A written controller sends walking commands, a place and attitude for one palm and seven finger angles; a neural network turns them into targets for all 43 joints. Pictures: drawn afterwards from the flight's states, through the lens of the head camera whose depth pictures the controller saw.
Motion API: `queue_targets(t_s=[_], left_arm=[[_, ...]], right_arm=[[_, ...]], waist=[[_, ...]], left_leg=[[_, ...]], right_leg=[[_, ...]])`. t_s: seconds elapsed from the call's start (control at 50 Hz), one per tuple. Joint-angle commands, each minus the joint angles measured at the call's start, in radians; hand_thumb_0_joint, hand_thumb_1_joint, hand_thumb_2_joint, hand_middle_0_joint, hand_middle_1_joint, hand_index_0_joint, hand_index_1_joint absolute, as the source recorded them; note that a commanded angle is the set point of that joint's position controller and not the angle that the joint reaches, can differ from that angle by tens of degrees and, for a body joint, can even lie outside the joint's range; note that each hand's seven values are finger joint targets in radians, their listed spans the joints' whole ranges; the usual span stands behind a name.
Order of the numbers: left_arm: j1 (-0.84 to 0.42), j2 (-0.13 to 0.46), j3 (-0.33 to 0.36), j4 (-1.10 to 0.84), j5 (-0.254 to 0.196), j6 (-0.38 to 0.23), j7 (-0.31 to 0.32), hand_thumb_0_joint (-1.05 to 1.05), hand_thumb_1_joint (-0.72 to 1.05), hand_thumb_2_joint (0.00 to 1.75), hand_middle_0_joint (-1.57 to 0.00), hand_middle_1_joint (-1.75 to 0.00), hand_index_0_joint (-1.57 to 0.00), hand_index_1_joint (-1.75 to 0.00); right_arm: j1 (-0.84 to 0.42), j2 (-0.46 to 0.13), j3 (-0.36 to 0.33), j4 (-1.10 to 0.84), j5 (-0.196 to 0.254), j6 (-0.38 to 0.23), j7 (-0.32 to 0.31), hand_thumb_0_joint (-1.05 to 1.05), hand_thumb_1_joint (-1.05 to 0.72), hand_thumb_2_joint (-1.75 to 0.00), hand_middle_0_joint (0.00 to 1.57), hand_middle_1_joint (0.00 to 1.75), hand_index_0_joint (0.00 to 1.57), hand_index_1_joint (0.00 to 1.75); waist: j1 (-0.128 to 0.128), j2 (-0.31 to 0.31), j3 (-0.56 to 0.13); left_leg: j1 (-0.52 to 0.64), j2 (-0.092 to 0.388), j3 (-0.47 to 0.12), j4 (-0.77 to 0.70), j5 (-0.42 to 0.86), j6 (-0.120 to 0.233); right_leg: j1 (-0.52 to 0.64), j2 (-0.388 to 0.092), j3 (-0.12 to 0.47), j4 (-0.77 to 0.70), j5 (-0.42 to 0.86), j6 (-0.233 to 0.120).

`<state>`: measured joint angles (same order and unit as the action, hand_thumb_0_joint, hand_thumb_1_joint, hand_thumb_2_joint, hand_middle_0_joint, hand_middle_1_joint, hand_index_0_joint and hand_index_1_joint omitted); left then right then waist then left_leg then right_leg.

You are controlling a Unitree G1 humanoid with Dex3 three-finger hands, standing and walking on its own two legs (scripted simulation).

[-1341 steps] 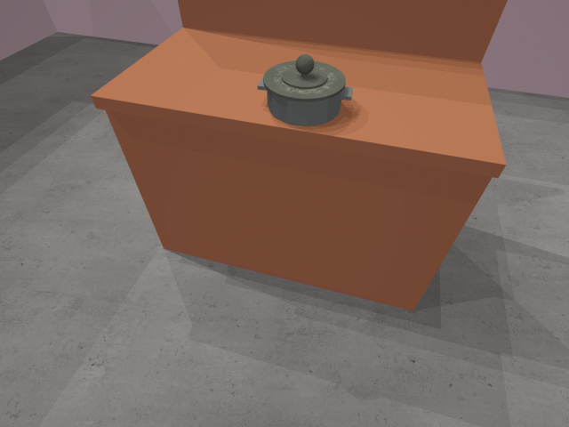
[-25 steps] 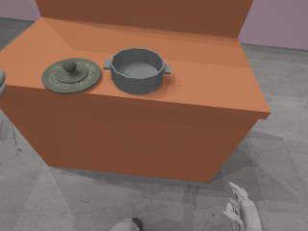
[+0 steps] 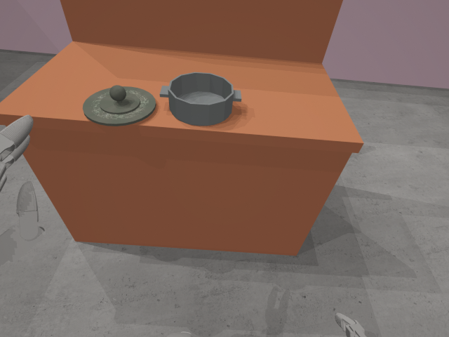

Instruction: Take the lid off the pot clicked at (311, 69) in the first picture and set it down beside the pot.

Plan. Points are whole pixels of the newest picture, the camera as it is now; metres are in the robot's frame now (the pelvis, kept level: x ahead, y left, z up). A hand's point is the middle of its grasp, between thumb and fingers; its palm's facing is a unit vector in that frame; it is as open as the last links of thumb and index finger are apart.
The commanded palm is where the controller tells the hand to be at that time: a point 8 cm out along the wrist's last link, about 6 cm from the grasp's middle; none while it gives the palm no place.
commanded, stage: stop stepping back and stand still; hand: left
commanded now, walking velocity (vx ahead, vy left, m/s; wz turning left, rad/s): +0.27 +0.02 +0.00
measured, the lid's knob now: (117, 93) +0.73 +0.38 +0.04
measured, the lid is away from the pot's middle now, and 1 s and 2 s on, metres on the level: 0.25 0.25 0.25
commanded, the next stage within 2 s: let the arm hang, fingers relaxed in 1.40 s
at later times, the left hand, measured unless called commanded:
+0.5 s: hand out of the picture +0.16 +0.27 +0.21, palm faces +0.48 -0.78 -0.40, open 7.5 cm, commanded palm none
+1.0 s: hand out of the picture +0.04 +0.21 -0.18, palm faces +0.12 -0.97 -0.22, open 7.1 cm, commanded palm none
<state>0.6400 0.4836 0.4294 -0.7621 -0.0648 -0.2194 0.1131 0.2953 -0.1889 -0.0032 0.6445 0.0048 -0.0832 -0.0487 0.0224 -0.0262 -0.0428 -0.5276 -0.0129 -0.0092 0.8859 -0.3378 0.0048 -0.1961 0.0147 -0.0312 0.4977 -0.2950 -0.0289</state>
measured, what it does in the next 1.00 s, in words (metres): steps on the spot: left foot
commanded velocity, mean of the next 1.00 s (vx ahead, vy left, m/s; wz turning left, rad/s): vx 0.05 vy -0.01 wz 0.00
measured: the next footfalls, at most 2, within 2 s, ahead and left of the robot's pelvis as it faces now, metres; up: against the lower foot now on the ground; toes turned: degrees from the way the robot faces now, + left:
left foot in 0.12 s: +0.04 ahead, +0.12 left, +0.00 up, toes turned +5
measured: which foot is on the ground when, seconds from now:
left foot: up 0.00-0.10, down 0.12-1.00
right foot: down 0.00-1.00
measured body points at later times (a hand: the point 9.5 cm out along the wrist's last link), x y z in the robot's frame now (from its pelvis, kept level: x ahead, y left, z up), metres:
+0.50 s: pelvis -0.02 +0.02 +0.00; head -0.03 +0.03 +0.45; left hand +0.12 +0.31 +0.23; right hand +0.12 -0.22 -0.09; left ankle -0.01 +0.12 -0.72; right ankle -0.03 -0.11 -0.73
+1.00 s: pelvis +0.02 +0.01 +0.00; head +0.07 +0.03 +0.45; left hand +0.03 +0.26 -0.16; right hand +0.02 -0.22 -0.15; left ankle +0.00 +0.12 -0.73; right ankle +0.00 -0.11 -0.73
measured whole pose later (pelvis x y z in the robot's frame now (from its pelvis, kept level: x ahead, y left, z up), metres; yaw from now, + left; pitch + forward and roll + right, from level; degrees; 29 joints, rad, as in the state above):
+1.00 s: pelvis +0.02 +0.01 +0.00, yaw +5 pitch +1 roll +0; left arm 0.23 0.22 0.05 1.00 0.00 0.03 0.02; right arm 0.35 -0.13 -0.03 1.01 -0.01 0.01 -0.03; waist -0.01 -0.03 0.08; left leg -0.25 -0.01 0.00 0.56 -0.32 0.01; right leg -0.22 0.02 0.00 0.54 -0.32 -0.01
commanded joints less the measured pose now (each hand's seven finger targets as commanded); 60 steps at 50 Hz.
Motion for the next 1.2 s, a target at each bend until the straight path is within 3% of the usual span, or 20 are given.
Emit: queue_targets(t_s=[0.0,0.06,0.1,0.16,0.28,0.3,0.34,0.4,0.46,0.48,0.5,0.54,0.64,0.68,0.7,0.76,0.86,0.9,1.02,1.18], left_arm=[[-0.275,0.044,0.022,0.15,0.001,-0.007,0.027,0.0,0.9,0.9,-0.2,-0.3,-0.2,-0.3],[-0.327,0.028,-0.014,0.091,0.008,-0.03,0.028,0.0,0.9,0.9,-0.2,-0.3,-0.2,-0.3],[-0.271,0.056,0.019,-0.055,0.005,-0.052,0.029,0.0,0.9,0.9,-0.2,-0.3,-0.2,-0.3],[-0.156,0.127,0.103,-0.189,0.008,-0.045,0.032,0.0,0.9,0.9,-0.2,-0.3,-0.2,-0.3],[-0.032,0.112,0.108,-0.167,0.018,-0.027,0.058,0.0,0.9,0.9,-0.2,-0.3,-0.2,-0.3],[-0.053,0.115,0.113,-0.106,0.024,-0.028,0.054,0.0,0.9,0.9,-0.2,-0.3,-0.2,-0.3],[-0.191,0.156,0.138,-0.067,0.001,-0.045,0.042,0.0,0.9,0.9,-0.2,-0.3,-0.2,-0.3],[-0.186,0.085,0.109,0.041,0.008,-0.048,0.033,0.0,0.9,0.9,-0.2,-0.3,-0.2,-0.3],[-0.212,0.02,0.036,0.026,0.014,-0.053,0.025,0.0,0.9,0.9,-0.2,-0.3,-0.2,-0.3],[-0.247,-0.21,-0.293,0.816,0.136,0.143,-0.09,0.0,0.9,0.9,-0.2,-0.3,-0.2,-0.3],[-0.22,-0.232,-0.294,0.834,0.116,0.209,-0.103,0.0,0.9,0.9,-0.2,-0.3,-0.2,-0.3],[-0.321,-0.235,-0.315,0.85,0.113,0.22,-0.108,0.0,0.9,0.9,-0.2,-0.3,-0.2,-0.3],[-0.359,-0.197,-0.339,1.24,0.091,0.217,-0.111,0.0,0.9,0.9,-0.2,-0.3,-0.2,-0.3],[-0.317,-0.07,-0.331,1.379,0.092,0.206,-0.098,0.0,0.9,0.9,-0.2,-0.3,-0.2,-0.3],[-0.36,-0.035,-0.349,1.416,0.089,0.206,-0.1,0.0,0.9,0.9,-0.2,-0.3,-0.2,-0.3],[-0.478,-0.096,-0.363,1.527,0.081,0.205,-0.088,0.0,0.9,0.9,-0.2,-0.3,-0.2,-0.3],[-0.408,-0.219,-0.37,1.632,0.062,0.215,-0.09,0.0,0.9,0.9,-0.2,-0.3,-0.2,-0.3],[-0.427,-0.223,-0.383,1.676,0.061,0.218,-0.094,0.0,0.9,0.9,-0.2,-0.3,-0.2,-0.3],[-0.363,-0.213,-0.388,1.777,0.064,0.203,-0.075,0.0,0.9,0.9,-0.2,-0.3,-0.2,-0.3],[-0.361,-0.229,-0.389,1.816,0.068,0.209,-0.065,0.0,0.9,0.9,-0.2,-0.3,-0.2,-0.3]], right_arm=[[-0.154,-0.124,-0.039,-0.159,0.015,-0.043,-0.043,0.0,-0.9,-0.9,0.2,0.3,0.2,0.3],[-0.179,-0.139,-0.034,-0.181,0.019,-0.08,-0.055,0.0,-0.9,-0.9,0.2,0.3,0.2,0.3],[-0.154,-0.161,-0.038,-0.217,0.016,-0.101,-0.045,0.0,-0.9,-0.9,0.2,0.3,0.2,0.3],[-0.159,-0.121,-0.04,-0.224,0.004,-0.134,-0.012,0.0,-0.9,-0.9,0.2,0.3,0.2,0.3],[-0.151,-0.12,-0.028,-0.195,-0.004,-0.117,-0.015,0.0,-0.9,-0.9,0.2,0.3,0.2,0.3],[-0.136,-0.122,-0.038,-0.189,-0.006,-0.105,-0.02,0.0,-0.9,-0.9,0.2,0.3,0.2,0.3],[-0.122,-0.131,-0.06,-0.169,-0.006,-0.088,-0.021,0.0,-0.9,-0.9,0.2,0.3,0.2,0.3],[-0.107,-0.123,-0.063,-0.146,0.007,-0.07,-0.012,0.0,-0.9,-0.9,0.2,0.3,0.2,0.3],[-0.17,-0.112,-0.036,-0.156,0.011,-0.073,-0.029,0.0,-0.9,-0.9,0.2,0.3,0.2,0.3],[-0.016,-0.247,-0.102,0.102,-0.008,-0.083,0.079,0.0,-0.9,-0.9,0.2,0.3,0.2,0.3],[-0.007,-0.22,-0.103,0.053,-0.021,-0.014,0.072,0.0,-0.9,-0.9,0.2,0.3,0.2,0.3],[-0.023,-0.25,-0.11,0.0,-0.051,0.003,0.05,0.0,-0.9,-0.9,0.2,0.3,0.2,0.3],[-0.092,-0.195,-0.077,0.05,-0.051,0.043,0.026,0.0,-0.9,-0.9,0.2,0.3,0.2,0.3],[-0.08,-0.096,-0.062,0.075,-0.017,0.051,0.031,0.0,-0.9,-0.9,0.2,0.3,0.2,0.3],[-0.048,-0.107,-0.067,0.102,-0.011,0.06,0.037,0.0,-0.9,-0.9,0.2,0.3,0.2,0.3],[-0.005,-0.096,-0.071,0.171,-0.016,0.08,0.036,0.0,-0.9,-0.9,0.2,0.3,0.2,0.3],[0.065,-0.109,-0.067,0.269,-0.023,0.064,0.008,0.0,-0.9,-0.9,0.2,0.3,0.2,0.3],[0.087,-0.1,-0.063,0.296,-0.02,0.069,-0.004,0.0,-0.9,-0.9,0.2,0.3,0.2,0.3],[0.099,-0.039,-0.06,0.356,-0.006,0.071,0.004,0.0,-0.9,-0.9,0.2,0.3,0.2,0.3],[0.074,-0.012,-0.059,0.411,-0.008,0.083,0.007,0.0,-0.9,-0.9,0.2,0.3,0.2,0.3]], waist=[[-0.072,-0.127,0.137],[-0.063,0.001,0.153],[-0.054,0.249,0.073],[-0.042,0.312,0.087],[-0.019,0.23,0.01],[-0.017,0.1,0.012],[-0.039,-0.196,0.021],[-0.049,-0.143,0.051],[-0.067,-0.047,0.078],[-0.136,0.143,0.064],[-0.099,0.255,0.056],[-0.089,0.037,0.014],[0.01,0.037,-0.054],[0.009,-0.113,-0.042],[-0.023,0.012,-0.011],[-0.073,-0.181,0.073],[-0.045,0.368,-0.006],[-0.041,0.213,-0.007],[-0.039,-0.008,-0.031],[-0.038,-0.011,0.084]], left_leg=[[0.206,0.063,0.024,-0.042,-0.1,0.029],[0.246,0.063,0.024,-0.446,-0.192,0.064],[0.366,0.266,-0.338,-0.639,-0.288,0.162],[0.125,0.355,-0.54,-0.796,-0.504,0.234],[0.0,0.172,-0.097,-0.562,-0.318,0.075],[-0.063,0.106,-0.027,-0.369,-0.288,0.057],[-0.113,-0.002,0.031,0.157,-0.127,0.019],[0.036,0.076,-0.037,0.05,-0.139,0.024],[0.341,0.046,0.053,-0.4,-0.013,0.042],[0.305,0.173,-0.169,-0.314,0.265,0.081],[0.263,0.275,-0.378,-0.482,0.342,0.159],[0.166,0.331,-0.566,-0.511,0.187,0.256],[0.143,0.171,-0.214,-0.363,0.491,0.113],[-0.003,-0.025,-0.001,-0.151,0.043,0.0],[0.055,-0.019,0.017,-0.086,-0.148,-0.011],[0.148,0.033,-0.009,-0.085,-0.062,0.009],[0.376,0.229,-0.251,-0.513,0.488,0.133],[0.367,0.238,-0.22,-0.507,0.584,0.148],[0.364,0.109,-0.03,-0.393,0.45,0.041],[0.36,0.105,-0.019,-0.428,0.329,0.038]], right_leg=[[-0.385,-0.272,0.199,-0.288,-0.479,-0.101],[-0.248,-0.174,0.094,-0.132,-0.393,-0.057],[-0.311,0.025,-0.048,0.254,-0.226,0.021],[-0.313,-0.022,0.086,0.575,-0.186,0.019],[0.165,0.025,-0.063,-0.002,-0.151,0.003],[0.209,-0.022,0.035,-0.103,-0.182,-0.029],[0.084,-0.343,0.561,-0.334,-0.159,-0.174],[-0.087,-0.339,0.456,-0.292,-0.25,-0.177],[-0.188,-0.193,0.15,-0.139,-0.141,-0.073],[-0.399,-0.146,-0.038,0.267,0.008,-0.007],[-0.414,-0.024,-0.039,0.465,-0.25,0.04],[-0.422,-0.029,0.094,0.619,-0.329,0.036],[-0.023,-0.002,0.057,0.172,-0.064,0.041],[0.129,-0.245,0.433,-0.11,0.172,-0.053],[0.031,-0.329,0.498,-0.173,0.073,-0.141],[-0.095,-0.214,0.373,-0.169,0.144,-0.141],[-0.096,-0.005,0.026,0.132,0.037,0.016],[-0.05,-0.006,0.038,0.115,-0.073,0.018],[0.112,-0.099,0.094,-0.046,0.44,-0.024],[0.041,-0.096,0.105,-0.082,0.348,-0.022]])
